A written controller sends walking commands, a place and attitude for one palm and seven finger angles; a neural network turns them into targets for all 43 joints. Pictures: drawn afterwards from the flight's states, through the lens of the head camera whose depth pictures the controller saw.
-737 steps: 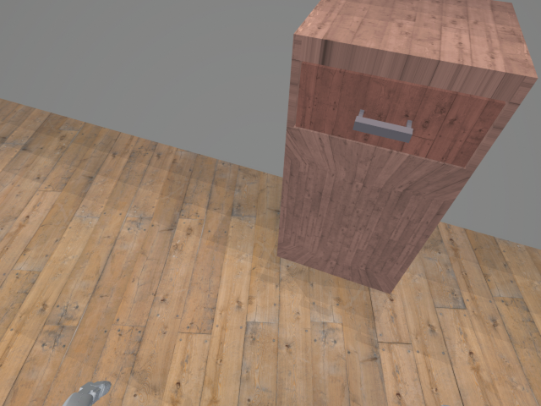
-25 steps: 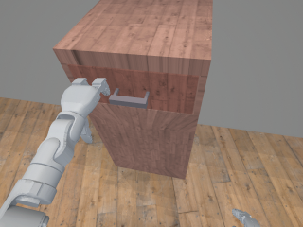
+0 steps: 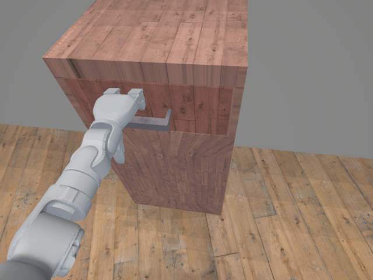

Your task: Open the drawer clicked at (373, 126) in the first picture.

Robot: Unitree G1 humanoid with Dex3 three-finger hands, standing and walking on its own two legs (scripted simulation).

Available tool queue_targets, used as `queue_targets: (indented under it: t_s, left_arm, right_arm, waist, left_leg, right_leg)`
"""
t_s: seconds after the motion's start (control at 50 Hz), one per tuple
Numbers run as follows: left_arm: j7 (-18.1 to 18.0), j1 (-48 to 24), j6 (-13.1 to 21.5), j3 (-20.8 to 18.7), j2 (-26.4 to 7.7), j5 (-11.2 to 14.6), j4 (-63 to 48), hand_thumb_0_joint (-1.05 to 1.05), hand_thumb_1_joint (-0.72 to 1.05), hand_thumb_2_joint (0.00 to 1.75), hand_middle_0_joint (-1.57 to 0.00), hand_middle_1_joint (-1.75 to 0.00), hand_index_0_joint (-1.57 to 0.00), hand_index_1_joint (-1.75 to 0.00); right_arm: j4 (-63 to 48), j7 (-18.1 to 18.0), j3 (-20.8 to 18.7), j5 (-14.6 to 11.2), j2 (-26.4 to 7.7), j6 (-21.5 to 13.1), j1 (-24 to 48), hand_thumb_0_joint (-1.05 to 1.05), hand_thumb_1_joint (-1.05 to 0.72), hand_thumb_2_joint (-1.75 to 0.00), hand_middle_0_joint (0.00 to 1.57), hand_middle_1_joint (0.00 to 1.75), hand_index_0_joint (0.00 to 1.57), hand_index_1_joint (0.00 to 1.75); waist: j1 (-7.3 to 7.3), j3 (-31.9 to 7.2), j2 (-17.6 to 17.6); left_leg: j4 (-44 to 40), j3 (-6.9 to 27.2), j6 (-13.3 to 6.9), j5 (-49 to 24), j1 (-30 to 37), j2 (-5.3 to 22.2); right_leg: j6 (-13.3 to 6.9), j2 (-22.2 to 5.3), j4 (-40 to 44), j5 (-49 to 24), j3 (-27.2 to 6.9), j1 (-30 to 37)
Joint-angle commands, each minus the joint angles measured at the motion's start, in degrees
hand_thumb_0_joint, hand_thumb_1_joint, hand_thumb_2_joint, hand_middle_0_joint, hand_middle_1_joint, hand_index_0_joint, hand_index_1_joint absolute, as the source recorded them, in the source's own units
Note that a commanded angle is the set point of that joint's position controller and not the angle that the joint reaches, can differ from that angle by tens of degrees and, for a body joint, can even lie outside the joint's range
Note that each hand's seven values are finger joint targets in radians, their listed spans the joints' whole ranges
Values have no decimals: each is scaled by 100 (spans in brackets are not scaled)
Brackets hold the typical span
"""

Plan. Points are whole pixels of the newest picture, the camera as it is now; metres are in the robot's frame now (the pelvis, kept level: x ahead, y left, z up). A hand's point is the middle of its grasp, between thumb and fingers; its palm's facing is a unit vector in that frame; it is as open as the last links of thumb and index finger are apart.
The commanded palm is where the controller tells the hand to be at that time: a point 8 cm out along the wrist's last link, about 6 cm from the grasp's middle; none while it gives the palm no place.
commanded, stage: move the hooked fingers above the handle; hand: left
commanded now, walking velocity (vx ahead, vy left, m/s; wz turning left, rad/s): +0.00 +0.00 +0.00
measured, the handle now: (147, 117) +0.51 +0.13 +0.02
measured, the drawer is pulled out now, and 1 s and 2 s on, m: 0.00 0.00 0.00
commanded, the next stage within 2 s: none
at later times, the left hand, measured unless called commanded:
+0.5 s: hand (127, 123) +0.45 +0.16 +0.08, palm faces -0.09 -0.02 -1.00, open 13.7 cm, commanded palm +0.42 +0.16 +0.14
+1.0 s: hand (129, 119) +0.45 +0.16 +0.08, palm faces -0.09 +0.01 -1.00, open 13.8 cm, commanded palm +0.43 +0.15 +0.14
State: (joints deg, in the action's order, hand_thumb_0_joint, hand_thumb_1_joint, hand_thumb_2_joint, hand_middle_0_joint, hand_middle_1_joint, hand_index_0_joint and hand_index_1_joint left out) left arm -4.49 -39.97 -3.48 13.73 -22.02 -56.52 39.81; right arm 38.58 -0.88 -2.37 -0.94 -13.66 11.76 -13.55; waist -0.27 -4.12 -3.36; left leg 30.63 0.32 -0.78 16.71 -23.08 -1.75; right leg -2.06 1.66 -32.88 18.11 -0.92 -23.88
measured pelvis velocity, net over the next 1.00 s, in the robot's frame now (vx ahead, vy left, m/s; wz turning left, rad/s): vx -0.01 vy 0.01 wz -0.02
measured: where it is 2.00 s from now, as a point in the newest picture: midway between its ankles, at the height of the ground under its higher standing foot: outside the picture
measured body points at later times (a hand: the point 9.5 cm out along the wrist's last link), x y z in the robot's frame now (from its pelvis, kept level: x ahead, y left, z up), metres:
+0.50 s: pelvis +0.00 +0.00 +0.00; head +0.04 -0.03 +0.45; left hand +0.45 +0.16 +0.13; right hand +0.06 -0.26 -0.14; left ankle -0.02 +0.12 -0.73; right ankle -0.03 -0.10 -0.73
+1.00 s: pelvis -0.01 +0.01 +0.00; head +0.04 -0.02 +0.45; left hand +0.45 +0.16 +0.14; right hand +0.06 -0.24 -0.15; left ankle -0.02 +0.12 -0.73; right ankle -0.03 -0.10 -0.73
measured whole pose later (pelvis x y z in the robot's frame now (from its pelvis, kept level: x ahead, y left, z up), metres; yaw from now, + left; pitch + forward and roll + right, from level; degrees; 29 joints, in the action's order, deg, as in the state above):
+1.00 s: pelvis -0.01 +0.01 +0.00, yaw -1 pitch +10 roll +1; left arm -5.4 -47.1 -4.1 13.9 -20.7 -56.9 50.2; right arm 38.7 -1.2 -2.4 -0.9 -13.2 11.3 -15.8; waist -2.3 -5.5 -3.1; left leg 31.8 -0.7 -1.4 16.7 -25.2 -1.8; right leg -1.4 1.6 -33.7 17.6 -1.9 -26.2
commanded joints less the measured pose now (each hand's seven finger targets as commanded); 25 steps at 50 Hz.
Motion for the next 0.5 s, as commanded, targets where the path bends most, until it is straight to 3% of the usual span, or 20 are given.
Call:
queue_targets:
  t_s: [0.0,0.04,0.08,0.1,0.14,0.22,0.28,0.3,0.34,0.36,0.38,0.44,0.48]
  left_arm:
    - [48,-2813,597,-189,-534,132,-1315,0,-50,30,-30,-120,-30,-120]
    - [-69,-2889,896,-439,-755,136,-1373,0,-50,30,-30,-120,-30,-120]
    - [-366,-3007,1028,-728,-983,29,-1091,0,-50,30,-30,-120,-30,-120]
    - [-566,-3108,1039,-961,-1194,-24,-1047,0,-50,30,-30,-120,-30,-120]
    - [-993,-2939,916,-1681,-1920,-196,-854,0,-50,30,-30,-120,-30,-120]
    - [-1496,-2873,233,-1438,-1633,-502,-335,0,-50,30,-30,-120,-30,-120]
    - [-1252,-2538,-313,-1149,-1367,-490,120,0,-50,30,-30,-120,-30,-120]
    - [-1146,-2474,-377,-1280,-1579,-464,119,0,-50,30,-30,-120,-30,-120]
    - [-873,-2665,-468,-1065,-1427,-286,140,0,-50,30,-30,-120,-30,-120]
    - [-720,-2729,-394,-978,-1391,-202,-88,0,-50,30,-30,-120,-30,-120]
    - [-584,-2471,-320,-1210,-1656,-203,-59,0,-50,30,-30,-120,-30,-120]
    - [-181,-2620,186,-607,-1039,-63,-767,0,-50,30,-30,-120,-30,-120]
    - [-51,-2439,574,-593,-1013,-27,-1081,0,-50,30,-30,-120,-30,-120]
  right_arm:
    - [-665,-124,-271,42,-737,-188,-32,0,-90,-90,20,30,20,30]
    - [-655,-137,-274,65,-713,-201,-121,0,-90,-90,20,30,20,30]
    - [-547,-139,-275,63,-687,-217,-240,0,-90,-90,20,30,20,30]
    - [-498,-122,-270,70,-684,-234,-306,0,-90,-90,20,30,20,30]
    - [-489,-105,-243,99,-697,-235,-296,0,-90,-90,20,30,20,30]
    - [-438,-40,-227,91,-651,-240,-152,0,-90,-90,20,30,20,30]
    - [-491,11,-265,45,-759,-190,-161,0,-90,-90,20,30,20,30]
    - [-504,-16,-251,23,-783,-142,-117,0,-90,-90,20,30,20,30]
    - [-598,-91,-226,-2,-828,-103,-56,0,-90,-90,20,30,20,30]
    - [-639,-120,-236,-29,-833,-114,-52,0,-90,-90,20,30,20,30]
    - [-655,-170,-238,-32,-858,-106,-26,0,-90,-90,20,30,20,30]
    - [-829,-252,-250,-32,-802,-170,30,0,-90,-90,20,30,20,30]
    - [-829,-266,-277,-14,-776,-228,-13,0,-90,-90,20,30,20,30]
  waist:
    - [-319,-2138,746]
    - [-214,-2199,591]
    - [-203,-2146,528]
    - [-154,-2147,502]
    - [102,-2350,384]
    - [101,-2474,225]
    - [64,-2588,538]
    - [77,-2609,698]
    - [-56,-2544,929]
    - [-95,-2425,951]
    - [-35,-2427,1078]
    - [-198,-2230,951]
    - [-195,-2070,764]
  left_leg:
    - [77,-182,-219,-2161,996,-54]
    - [94,-151,-194,-2263,945,-74]
    - [141,-141,-164,-2225,822,-55]
    - [131,-146,-142,-2223,726,-41]
    - [120,-189,-102,-2287,464,-61]
    - [86,-376,-56,-2350,339,-9]
    - [25,-461,-97,-2387,371,36]
    - [-12,-498,-118,-2303,339,33]
    - [-93,-486,-175,-2111,312,14]
    - [-122,-495,-208,-2046,335,15]
    - [-131,-490,-234,-1997,330,0]
    - [-165,-435,-275,-1888,542,-35]
    - [-132,-385,-288,-1826,741,-47]
  right_leg:
    - [37,-109,184,-2740,-30,981]
    - [-5,-104,131,-2725,-30,1017]
    - [-30,-66,48,-2556,-20,804]
    - [-45,-56,11,-2486,-1,788]
    - [-92,-38,-75,-2463,-19,1030]
    - [-87,-10,-103,-2588,-4,1076]
    - [-41,-18,-24,-2782,13,1301]
    - [-12,-37,27,-2814,-36,1443]
    - [32,-96,115,-2876,-60,1621]
    - [66,-121,176,-2946,-71,1611]
    - [74,-121,182,-2993,-112,1727]
    - [97,-172,313,-2992,-143,1613]
    - [80,-135,352,-2785,-150,1376]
